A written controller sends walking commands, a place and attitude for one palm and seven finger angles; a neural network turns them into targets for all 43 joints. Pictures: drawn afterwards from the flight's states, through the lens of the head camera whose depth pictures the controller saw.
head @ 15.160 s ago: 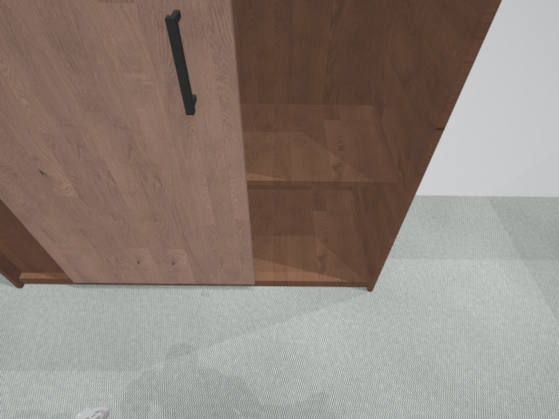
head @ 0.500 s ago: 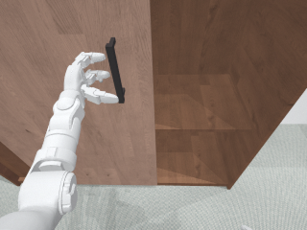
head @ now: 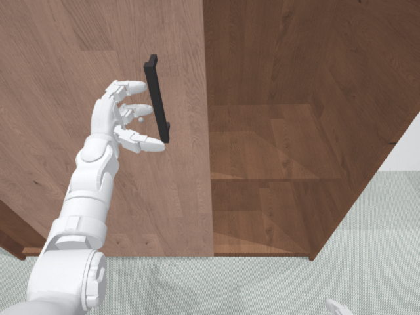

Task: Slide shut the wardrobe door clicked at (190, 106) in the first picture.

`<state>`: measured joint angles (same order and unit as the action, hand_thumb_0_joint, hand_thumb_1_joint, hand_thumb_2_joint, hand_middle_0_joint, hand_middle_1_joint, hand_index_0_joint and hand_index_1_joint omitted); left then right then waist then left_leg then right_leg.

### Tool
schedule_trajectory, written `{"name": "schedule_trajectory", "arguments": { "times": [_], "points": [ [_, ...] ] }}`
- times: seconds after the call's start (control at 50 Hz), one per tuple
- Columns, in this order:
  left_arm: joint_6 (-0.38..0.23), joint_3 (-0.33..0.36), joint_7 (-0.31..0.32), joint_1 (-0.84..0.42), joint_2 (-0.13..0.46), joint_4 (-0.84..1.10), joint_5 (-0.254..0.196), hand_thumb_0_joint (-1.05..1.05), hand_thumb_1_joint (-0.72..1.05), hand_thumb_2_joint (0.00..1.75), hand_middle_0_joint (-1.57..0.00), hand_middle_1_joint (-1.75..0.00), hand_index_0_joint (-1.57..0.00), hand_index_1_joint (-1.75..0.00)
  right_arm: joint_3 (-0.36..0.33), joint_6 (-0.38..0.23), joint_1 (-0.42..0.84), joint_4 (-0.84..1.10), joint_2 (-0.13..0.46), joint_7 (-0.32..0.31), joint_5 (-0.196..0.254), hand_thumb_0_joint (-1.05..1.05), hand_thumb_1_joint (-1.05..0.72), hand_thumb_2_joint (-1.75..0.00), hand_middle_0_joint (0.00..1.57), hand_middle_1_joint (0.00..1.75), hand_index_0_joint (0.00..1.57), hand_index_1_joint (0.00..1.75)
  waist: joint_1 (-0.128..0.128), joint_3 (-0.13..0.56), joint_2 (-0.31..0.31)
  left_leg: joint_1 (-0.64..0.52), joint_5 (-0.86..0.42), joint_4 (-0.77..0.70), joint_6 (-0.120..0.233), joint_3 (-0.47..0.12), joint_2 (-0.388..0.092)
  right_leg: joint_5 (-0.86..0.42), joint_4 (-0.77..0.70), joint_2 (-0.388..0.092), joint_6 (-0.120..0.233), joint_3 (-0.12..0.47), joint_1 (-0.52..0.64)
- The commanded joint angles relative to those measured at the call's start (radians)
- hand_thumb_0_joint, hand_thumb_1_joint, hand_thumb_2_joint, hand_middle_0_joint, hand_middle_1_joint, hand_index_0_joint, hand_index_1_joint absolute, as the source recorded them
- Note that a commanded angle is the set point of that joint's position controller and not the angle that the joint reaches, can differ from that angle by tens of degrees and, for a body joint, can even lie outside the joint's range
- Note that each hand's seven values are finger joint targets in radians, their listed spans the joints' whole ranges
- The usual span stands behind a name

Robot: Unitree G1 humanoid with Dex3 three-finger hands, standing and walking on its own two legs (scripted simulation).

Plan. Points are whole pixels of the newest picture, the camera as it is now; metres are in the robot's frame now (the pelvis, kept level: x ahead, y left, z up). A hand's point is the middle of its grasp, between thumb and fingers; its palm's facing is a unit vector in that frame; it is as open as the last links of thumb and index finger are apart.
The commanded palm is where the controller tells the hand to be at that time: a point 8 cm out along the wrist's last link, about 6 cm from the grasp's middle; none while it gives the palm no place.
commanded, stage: slide the fingers in behind the handle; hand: left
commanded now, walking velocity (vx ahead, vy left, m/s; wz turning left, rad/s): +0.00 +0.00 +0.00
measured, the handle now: (159, 102) +0.49 +0.11 +0.17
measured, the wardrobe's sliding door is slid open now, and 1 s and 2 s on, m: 0.46 0.46 0.46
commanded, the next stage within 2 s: grip the handle and tug to test in 1.28 s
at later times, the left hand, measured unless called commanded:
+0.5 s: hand (156, 116) +0.43 +0.11 +0.18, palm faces +0.02 -1.00 +0.01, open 14.0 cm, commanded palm +0.40 +0.16 +0.17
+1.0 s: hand (167, 117) +0.43 +0.09 +0.18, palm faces +0.01 -1.00 +0.00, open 14.0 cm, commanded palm +0.40 +0.15 +0.17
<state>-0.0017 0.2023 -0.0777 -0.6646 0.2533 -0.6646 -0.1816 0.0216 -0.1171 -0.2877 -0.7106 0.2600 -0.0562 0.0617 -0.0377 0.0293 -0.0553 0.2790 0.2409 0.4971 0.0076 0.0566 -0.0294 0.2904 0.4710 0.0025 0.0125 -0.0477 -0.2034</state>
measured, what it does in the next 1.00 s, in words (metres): stands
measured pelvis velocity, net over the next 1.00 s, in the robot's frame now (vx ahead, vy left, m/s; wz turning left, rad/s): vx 0.00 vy -0.01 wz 0.00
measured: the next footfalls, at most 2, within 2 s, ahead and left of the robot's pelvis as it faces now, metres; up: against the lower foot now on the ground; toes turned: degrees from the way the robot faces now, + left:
none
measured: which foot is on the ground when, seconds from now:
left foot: down 0.00-1.00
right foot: down 0.00-1.00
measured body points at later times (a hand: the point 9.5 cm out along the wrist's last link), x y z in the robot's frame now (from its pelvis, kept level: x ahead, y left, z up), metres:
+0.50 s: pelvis +0.01 +0.00 +0.00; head +0.01 -0.03 +0.45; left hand +0.43 +0.17 +0.18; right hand +0.12 -0.25 -0.12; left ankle +0.01 +0.11 -0.74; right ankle -0.03 -0.11 -0.74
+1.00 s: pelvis +0.00 -0.01 +0.00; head +0.00 -0.03 +0.45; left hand +0.42 +0.14 +0.18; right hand +0.13 -0.25 -0.11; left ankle +0.01 +0.11 -0.74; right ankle -0.03 -0.11 -0.74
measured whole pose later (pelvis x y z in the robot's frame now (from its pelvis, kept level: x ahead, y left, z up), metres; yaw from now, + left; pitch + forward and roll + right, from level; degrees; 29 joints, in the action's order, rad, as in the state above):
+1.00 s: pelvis +0.00 -0.01 +0.00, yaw +0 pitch +1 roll +0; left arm 0.06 0.13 0.03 -0.67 0.15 -0.60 -0.16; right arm 0.02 -0.07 -0.24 -0.70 0.24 -0.04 0.05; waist -0.03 0.04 -0.06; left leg 0.25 0.23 0.47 0.00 0.05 -0.03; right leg 0.29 0.46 0.01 0.02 -0.05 -0.18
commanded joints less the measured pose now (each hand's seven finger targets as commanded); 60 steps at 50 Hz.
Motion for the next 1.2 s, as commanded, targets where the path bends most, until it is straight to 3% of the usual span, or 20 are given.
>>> {"name": "schedule_trajectory", "arguments": {
  "times": [0.0, 0.02, 0.04, 0.1, 0.12, 0.16, 0.22, 0.3, 0.38, 0.44, 0.48, 0.52, 0.58, 0.68, 0.72, 0.78, 0.88, 0.9, 1.02, 1.18],
  "points": [
    [-0.055, 0.034, 0.012, -0.531, 0.172, 0.223, -0.007, 0.00, -0.50, 0.30, -0.30, -1.20, -0.30, -1.20, -0.045, -0.054, 0.053, 0.116, 0.120, -0.007, 0.000, 0.00, -0.90, -0.90, 0.20, 0.30, 0.20, 0.30, -0.015, 0.277, 0.074, -0.219, -0.210, -0.032, 0.037, -0.052, 0.023, -0.293, -0.067, 0.021, 0.002, 0.017, -0.035],
    [-0.060, 0.035, 0.017, -0.534, 0.187, 0.230, 0.001, 0.00, -0.50, 0.30, -0.30, -1.20, -0.30, -1.20, -0.045, -0.049, 0.050, 0.112, 0.122, -0.006, -0.003, 0.00, -0.90, -0.90, 0.20, 0.30, 0.20, 0.30, -0.010, 0.284, 0.069, -0.214, -0.214, -0.035, 0.033, -0.056, 0.022, -0.287, -0.065, 0.019, 0.004, 0.011, -0.022],
    [-0.065, 0.007, 0.017, -0.549, 0.149, 0.256, 0.003, 0.00, -0.50, 0.30, -0.30, -1.20, -0.30, -1.20, -0.043, -0.052, 0.059, 0.121, 0.115, -0.002, -0.002, 0.00, -0.90, -0.90, 0.20, 0.30, 0.20, 0.30, -0.013, 0.298, 0.035, -0.236, -0.234, -0.032, 0.032, -0.055, 0.024, -0.307, -0.058, 0.019, 0.005, 0.013, -0.029],
    [-0.056, -0.002, 0.024, -0.529, 0.124, 0.218, 0.003, 0.00, -0.50, 0.30, -0.30, -1.20, -0.30, -1.20, -0.044, -0.050, 0.056, 0.117, 0.112, 0.002, -0.002, 0.00, -0.90, -0.90, 0.20, 0.30, 0.20, 0.30, -0.012, 0.290, 0.060, -0.234, -0.253, -0.027, 0.031, -0.054, 0.022, -0.329, -0.055, 0.020, 0.005, 0.011, -0.033],
    [-0.052, 0.025, 0.033, -0.497, 0.154, 0.192, 0.007, 0.00, -0.50, 0.30, -0.30, -1.20, -0.30, -1.20, -0.045, -0.043, 0.053, 0.111, 0.118, 0.001, -0.005, 0.00, -0.90, -0.90, 0.20, 0.30, 0.20, 0.30, -0.004, 0.283, 0.074, -0.211, -0.242, -0.027, 0.032, -0.052, 0.023, -0.321, -0.058, 0.018, 0.005, 0.010, -0.020],
    [-0.048, -0.012, 0.039, -0.534, 0.113, 0.206, 0.010, 0.00, -0.50, 0.30, -0.30, -1.20, -0.30, -1.20, -0.042, -0.039, 0.061, 0.119, 0.112, 0.002, -0.002, 0.00, -0.90, -0.90, 0.20, 0.30, 0.20, 0.30, -0.013, 0.271, 0.080, -0.204, -0.242, -0.031, 0.032, -0.051, 0.024, -0.331, -0.053, 0.018, 0.003, 0.010, -0.026],
    [-0.048, 0.026, 0.057, -0.508, 0.152, 0.206, 0.019, 0.00, -0.50, 0.30, -0.30, -1.20, -0.30, -1.20, -0.045, -0.030, 0.054, 0.118, 0.117, 0.004, -0.009, 0.00, -0.90, -0.90, 0.20, 0.30, 0.20, 0.30, 0.004, 0.296, 0.090, -0.204, -0.273, -0.029, 0.032, -0.053, 0.023, -0.354, -0.047, 0.017, 0.006, 0.008, 0.006],
    [-0.048, 0.030, 0.062, -0.502, 0.145, 0.250, 0.019, 0.00, -0.50, 0.30, -0.30, -1.20, -0.30, -1.20, -0.046, -0.027, 0.061, 0.130, 0.109, 0.006, -0.009, 0.00, -0.90, -0.90, 0.20, 0.30, 0.20, 0.30, 0.005, 0.320, 0.099, -0.215, -0.303, -0.025, 0.034, -0.042, 0.025, -0.411, -0.042, 0.018, 0.002, 0.014, 0.029],
    [-0.040, -0.026, 0.057, -0.500, 0.084, 0.282, 0.016, 0.00, -0.50, 0.30, -0.30, -1.20, -0.30, -1.20, -0.045, -0.021, 0.071, 0.133, 0.101, 0.007, -0.005, 0.00, -0.90, -0.90, 0.20, 0.30, 0.20, 0.30, -0.007, 0.297, 0.069, -0.227, -0.305, -0.023, 0.035, -0.036, 0.026, -0.417, -0.049, 0.018, 0.001, 0.011, 0.014],
    [-0.030, 0.022, 0.064, -0.477, 0.129, 0.286, 0.011, 0.00, -0.50, 0.30, -0.30, -1.20, -0.30, -1.20, -0.047, -0.016, 0.068, 0.132, 0.108, 0.005, -0.009, 0.00, -0.90, -0.90, 0.20, 0.30, 0.20, 0.30, 0.006, 0.299, 0.099, -0.211, -0.300, -0.029, 0.038, -0.037, 0.028, -0.421, -0.054, 0.018, 0.001, 0.014, 0.036],
    [-0.027, -0.015, 0.058, -0.482, 0.093, 0.317, 0.012, 0.00, -0.50, 0.30, -0.30, -1.20, -0.30, -1.20, -0.045, -0.017, 0.080, 0.137, 0.099, 0.005, -0.007, 0.00, -0.90, -0.90, 0.20, 0.30, 0.20, 0.30, 0.002, 0.305, 0.050, -0.226, -0.304, -0.029, 0.035, -0.032, 0.030, -0.427, -0.053, 0.016, 0.001, 0.015, 0.036],
    [-0.020, -0.017, 0.065, -0.469, 0.094, 0.287, 0.015, 0.00, -0.50, 0.30, -0.30, -1.20, -0.30, -1.20, -0.046, -0.014, 0.074, 0.127, 0.103, 0.005, -0.007, 0.00, -0.90, -0.90, 0.20, 0.30, 0.20, 0.30, 0.000, 0.271, 0.084, -0.210, -0.282, -0.031, 0.036, -0.037, 0.028, -0.392, -0.063, 0.017, 0.002, 0.010, 0.024],
    [-0.022, -0.008, 0.069, -0.459, 0.092, 0.343, 0.009, 0.00, -0.50, 0.30, -0.30, -1.20, -0.30, -1.20, -0.046, -0.018, 0.083, 0.142, 0.100, 0.008, -0.010, 0.00, -0.90, -0.90, 0.20, 0.30, 0.20, 0.30, 0.010, 0.321, 0.071, -0.226, -0.306, -0.035, 0.036, -0.034, 0.032, -0.430, -0.053, 0.016, 0.002, 0.014, 0.053],
    [-0.005, -0.033, 0.077, -0.455, 0.063, 0.324, 0.010, 0.00, -0.50, 0.30, -0.30, -1.20, -0.30, -1.20, -0.044, -0.012, 0.088, 0.137, 0.097, 0.008, -0.007, 0.00, -0.90, -0.90, 0.20, 0.30, 0.20, 0.30, -0.001, 0.277, 0.100, -0.216, -0.277, -0.035, 0.038, -0.032, 0.033, -0.411, -0.067, 0.018, -0.002, 0.015, 0.031],
    [0.001, -0.005, 0.085, -0.441, 0.098, 0.308, 0.015, 0.00, -0.50, 0.30, -0.30, -1.20, -0.30, -1.20, -0.044, -0.005, 0.092, 0.133, 0.102, 0.006, -0.009, 0.00, -0.90, -0.90, 0.20, 0.30, 0.20, 0.30, 0.009, 0.257, 0.101, -0.201, -0.260, -0.041, 0.037, -0.032, 0.032, -0.383, -0.073, 0.016, 0.000, 0.014, 0.034],
    [-0.003, -0.058, 0.089, -0.476, 0.032, 0.333, 0.013, 0.00, -0.50, 0.30, -0.30, -1.20, -0.30, -1.20, -0.044, -0.009, 0.100, 0.139, 0.091, 0.009, -0.007, 0.00, -0.90, -0.90, 0.20, 0.30, 0.20, 0.30, -0.002, 0.272, 0.083, -0.228, -0.273, -0.037, 0.036, -0.034, 0.031, -0.392, -0.067, 0.018, 0.000, 0.014, 0.019],
    [-0.001, -0.033, 0.108, -0.500, 0.063, 0.306, 0.019, 0.00, -0.50, 0.30, -0.30, -1.20, -0.30, -1.20, -0.041, -0.003, 0.098, 0.131, 0.094, 0.007, -0.010, 0.00, -0.90, -0.90, 0.20, 0.30, 0.20, 0.30, -0.005, 0.259, 0.118, -0.208, -0.240, -0.041, 0.037, -0.032, 0.032, -0.368, -0.074, 0.016, -0.004, 0.019, 0.017],
    [-0.004, -0.060, 0.106, -0.512, 0.035, 0.306, 0.025, 0.00, -0.50, 0.30, -0.30, -1.20, -0.30, -1.20, -0.039, -0.005, 0.099, 0.134, 0.090, 0.008, -0.011, 0.00, -0.90, -0.90, 0.20, 0.30, 0.20, 0.30, -0.007, 0.258, 0.097, -0.210, -0.241, -0.043, 0.038, -0.031, 0.034, -0.368, -0.072, 0.015, -0.003, 0.019, 0.012],
    [-0.017, 0.003, 0.106, -0.456, 0.100, 0.298, 0.023, 0.00, -0.50, 0.30, -0.30, -1.20, -0.30, -1.20, -0.040, 0.001, 0.096, 0.137, 0.095, 0.008, -0.016, 0.00, -0.90, -0.90, 0.20, 0.30, 0.20, 0.30, 0.019, 0.292, 0.108, -0.202, -0.267, -0.046, 0.036, -0.029, 0.034, -0.405, -0.069, 0.012, 0.000, 0.021, 0.068],
    [-0.006, -0.036, 0.089, -0.441, 0.053, 0.336, 0.015, 0.00, -0.50, 0.30, -0.30, -1.20, -0.30, -1.20, -0.041, -0.001, 0.103, 0.151, 0.092, 0.012, -0.010, 0.00, -0.90, -0.90, 0.20, 0.30, 0.20, 0.30, 0.011, 0.275, 0.091, -0.214, -0.266, -0.048, 0.037, -0.026, 0.034, -0.409, -0.074, 0.016, 0.000, 0.018, 0.050]
  ]
}}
